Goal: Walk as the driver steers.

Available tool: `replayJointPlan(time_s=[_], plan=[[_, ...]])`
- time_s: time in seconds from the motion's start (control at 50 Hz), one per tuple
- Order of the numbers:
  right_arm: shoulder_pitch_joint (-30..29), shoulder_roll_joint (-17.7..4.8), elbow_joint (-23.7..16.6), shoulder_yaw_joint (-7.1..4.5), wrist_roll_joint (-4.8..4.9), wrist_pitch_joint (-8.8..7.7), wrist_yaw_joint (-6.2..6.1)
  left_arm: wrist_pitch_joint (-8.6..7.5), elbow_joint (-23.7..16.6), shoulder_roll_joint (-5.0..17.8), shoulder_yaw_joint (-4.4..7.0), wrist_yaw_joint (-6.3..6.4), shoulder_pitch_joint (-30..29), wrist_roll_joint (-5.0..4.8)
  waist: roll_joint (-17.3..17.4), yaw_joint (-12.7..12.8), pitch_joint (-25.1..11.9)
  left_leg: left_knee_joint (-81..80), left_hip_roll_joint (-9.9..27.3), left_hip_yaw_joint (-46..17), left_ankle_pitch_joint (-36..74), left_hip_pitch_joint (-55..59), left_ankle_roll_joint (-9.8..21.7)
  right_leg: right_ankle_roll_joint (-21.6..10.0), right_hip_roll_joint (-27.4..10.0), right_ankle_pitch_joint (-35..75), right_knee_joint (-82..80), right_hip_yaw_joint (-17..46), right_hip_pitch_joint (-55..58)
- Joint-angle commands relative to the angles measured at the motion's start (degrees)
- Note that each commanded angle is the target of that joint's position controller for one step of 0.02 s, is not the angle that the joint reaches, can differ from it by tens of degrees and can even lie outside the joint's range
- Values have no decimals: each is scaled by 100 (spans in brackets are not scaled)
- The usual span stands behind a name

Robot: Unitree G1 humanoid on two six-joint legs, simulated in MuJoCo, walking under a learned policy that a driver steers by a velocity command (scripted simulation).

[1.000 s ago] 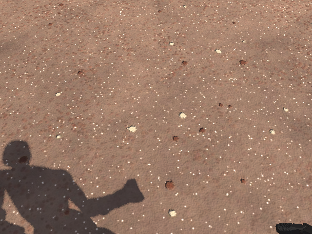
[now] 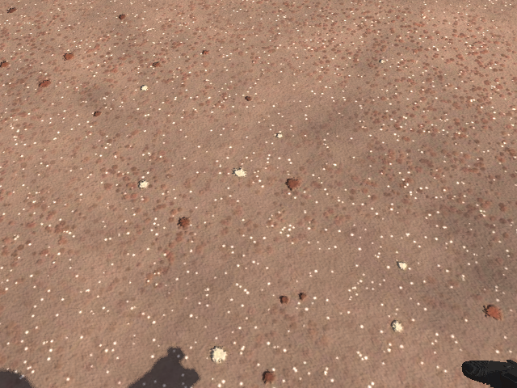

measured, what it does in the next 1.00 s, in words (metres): steps on the spot: left foot, then right foot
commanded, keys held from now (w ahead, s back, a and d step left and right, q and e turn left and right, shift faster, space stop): e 0.40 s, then no key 0.16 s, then q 0.44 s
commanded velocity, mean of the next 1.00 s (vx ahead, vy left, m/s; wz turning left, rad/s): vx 0.05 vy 0.00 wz -0.22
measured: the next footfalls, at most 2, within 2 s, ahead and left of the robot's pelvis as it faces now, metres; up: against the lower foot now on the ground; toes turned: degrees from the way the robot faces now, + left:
left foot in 0.12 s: +0.24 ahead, +0.13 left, +0.00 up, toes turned -10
right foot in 0.54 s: +0.11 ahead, -0.10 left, +0.00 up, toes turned -20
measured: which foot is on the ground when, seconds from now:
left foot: up 0.00-0.10, down 0.12-0.54, up 0.56-1.00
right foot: down 0.00-0.12, up 0.14-0.52, down 0.54-1.00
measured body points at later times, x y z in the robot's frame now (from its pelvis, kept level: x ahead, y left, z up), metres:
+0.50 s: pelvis +0.10 +0.03 -0.01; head +0.13 +0.01 +0.44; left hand +0.33 +0.25 -0.10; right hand +0.16 -0.28 -0.11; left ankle +0.20 +0.13 -0.74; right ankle +0.07 -0.09 -0.72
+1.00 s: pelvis +0.09 +0.03 -0.01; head +0.12 +0.04 +0.44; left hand +0.30 +0.26 -0.12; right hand +0.16 -0.27 -0.12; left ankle +0.08 +0.13 -0.74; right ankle +0.07 -0.09 -0.74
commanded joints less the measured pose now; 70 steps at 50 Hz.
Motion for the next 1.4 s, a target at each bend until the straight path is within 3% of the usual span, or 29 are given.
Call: replayJointPlan(time_s=[0.02, 0.1, 0.12, 0.14, 0.16, 0.18, 0.2, 0.26, 0.3, 0.44, 0.52, 0.54, 0.56, 0.58, 0.6, 0.62, 0.68, 0.82, 0.92, 0.98, 1.0, 1.02, 1.04, 1.06, 1.08, 1.12, 1.2, 1.28, 1.4], plan=[[-89, -416, -323, -106, 63, -12, 44, 82, -318, 916, 264, 117, 13, -41, -804, -51, -914, -777, -562, 360, 579, 1275, -29, -546, -1014, 2704, 36, 772, -153], [441, -693, -217, -266, -11, -126, 69, 122, -488, 711, 217, 164, -385, -10, -890, -475, -939, -1831, -377, 172, 964, 1993, 358, -210, -927, 1814, 1057, 1443, 139], [750, -961, -226, -320, -121, -156, 18, 88, -604, 403, 120, 151, -314, 67, -387, -514, -1423, -1772, 445, -421, 2278, 3042, 696, 46, -539, 870, 2103, 1109, -250], [793, -1133, -314, -308, -273, -90, -32, 59, -555, 42, 15, 133, 609, 148, 1047, -73, -1879, -1516, 1854, -1944, 4626, 4496, 1579, 408, 235, -2790, 3526, 521, -1541], [970, -1095, -205, -357, -127, 21, -9, 63, -487, 549, 73, 79, 1197, 33, 1635, 32, -2388, -1748, 2565, -3323, 3270, 4674, 2268, 594, -67, -2983, 4592, 351, -2091], [688, -704, -373, -265, -38, 86, -30, 159, -348, 1004, 213, 95, 832, -40, 869, -150, -1869, -1880, 2117, -2710, 2079, 4245, 2096, 780, -351, -2483, 5061, 284, -2307], [524, -488, -408, -196, -39, 173, -55, 276, -404, 1113, 269, 130, 325, -41, 470, -271, -1468, -1946, 1715, -1902, 1245, 3790, 1804, 874, -481, -2033, 5154, 74, -2427], [117, -569, -396, -184, -90, 329, -115, 483, -546, 754, 224, 169, 45, -35, 606, -169, -724, -2456, 1008, -614, 408, 2408, 1597, 959, -684, -1367, 4738, -323, -1956], [174, -560, -327, -207, -104, 351, -147, 468, -591, 528, 169, 173, 49, -21, 742, -212, -793, -2546, 980, -244, 617, 2469, 1711, 965, -698, -1285, 4257, -521, -1794], [126, -839, -163, -331, 21, 448, -127, 439, -778, 474, 108, 24, -297, 54, 755, -352, -1013, -2593, 1356, 181, 374, 2545, 1878, 710, -929, -962, 2553, -769, -934], [138, -828, 37, -309, 215, 515, -60, 417, -549, 453, 136, -74, 191, 104, 634, -72, -943, -2074, 1233, 396, -41, 2262, 1508, 273, -623, -144, 648, -1064, 146], [420, -641, 193, -260, 237, 523, -35, 412, -521, 585, 166, -69, 281, 141, 329, -82, -830, -1666, 992, 647, -555, 1854, 1077, 66, -751, 260, 36, -711, 592], [555, -161, 125, -110, 9, 503, 37, 408, -626, 1036, 235, 7, 256, 178, -1193, -330, -882, -182, 365, 1339, -1930, 896, 424, -374, -2118, 1230, -439, 1094, 1173], [230, -353, -41, -177, -18, 484, -12, 336, -765, 1189, 226, -4, -110, 320, -1717, -197, -640, 600, -95, 976, -3061, 452, 208, -1273, -2961, 1382, -671, 1805, 224], [62, -625, 24, -256, 36, 512, -48, 206, -770, 826, 119, -19, -333, 413, -1241, -122, -578, 1212, 65, 568, -2803, 722, 193, -1245, -2663, 1042, -778, 1385, -117], [297, -566, 186, -272, 92, 553, -41, 90, -656, 528, 20, -36, -578, 408, -1142, -312, -546, 1297, 89, 432, -2397, 876, 198, -934, -2302, 863, -753, 848, -195], [778, -511, 617, -306, 89, 648, -63, -59, -458, 219, -87, -2, -877, 305, -1031, -454, -501, 1455, 14, 254, -1696, 1211, 14, -576, -1893, 1624, -571, 10, -111], [382, -474, 287, -231, 211, 679, -40, 172, -240, 725, 154, 175, -594, 187, -855, -42, -564, 842, 20, 599, -2339, 902, -88, -1008, -2474, 2453, -185, 184, 935], [583, -416, 226, -222, 217, 736, 34, 247, -203, 786, 238, 193, -882, 147, -876, -156, -698, 335, -43, 896, -2260, 1357, 88, -1011, -2591, 2990, -43, -64, 920], [931, -400, 282, -248, 211, 748, 134, 287, -151, 827, 280, 218, -1108, 28, -909, -433, -802, -953, -221, 1176, -1292, 2121, 409, -662, -2447, 2670, 368, -481, 691], [1072, -502, 306, -290, 173, 743, 134, 291, -45, 771, 284, 215, -961, -26, -751, -502, -793, -1670, -284, 1048, -500, 2575, 618, -303, -2238, 1973, 722, -751, 403], [1175, -995, 272, -429, 146, 731, 68, 269, -23, 546, 250, 187, -779, 80, 306, -377, -807, -2082, 397, -120, 1062, 3402, 986, 275, -1740, 561, 1850, -1345, -609], [1238, -1640, 155, -563, 67, 676, 29, 227, -404, 265, 139, 193, -1287, 313, 1684, -465, -594, -2145, 1824, -2184, 3020, 3832, 2132, 854, -685, -2349, 3164, -1484, -2359], [1396, -1422, 93, -496, -124, 538, 70, 189, -474, 423, 182, 212, -1675, 251, 968, -807, -960, -2256, 2031, -2354, 2821, 3734, 2700, 854, -615, -2888, 4241, -545, -2516], [1075, -1270, 63, -446, -106, 425, 74, 199, -403, 564, 239, 194, -1552, 118, 621, -581, -798, -2242, 1722, -1800, 2435, 3659, 2464, 788, -741, -2414, 4548, -338, -2642], [494, -983, -38, -380, 142, 388, -2, 218, -195, 694, 309, 252, -1312, 141, 309, -329, -591, -2185, 1181, -1243, 1869, 3557, 1878, 797, -868, -1488, 4310, -253, -2758], [641, -912, -101, -334, 143, 468, -100, 166, -126, 542, 293, 240, -1088, 104, 404, -283, -794, -2199, 838, -1012, 1989, 3516, 1801, 961, -677, -746, 4054, -306, -2345], [965, -992, -51, -361, 201, 459, -146, 34, -238, 565, 271, 146, -1436, 53, 722, -529, -458, -2895, 720, -1679, -1958, 3444, 1801, 968, -696, -318, 2591, -259, -2468], [1016, -1118, -76, -392, 182, 376, -96, -368, -266, 535, 225, -65, -1567, 3, 776, -649, -319, -2830, 646, -1979, -2204, 3074, 1828, 836, -596, -313, 1153, -294, -1706]])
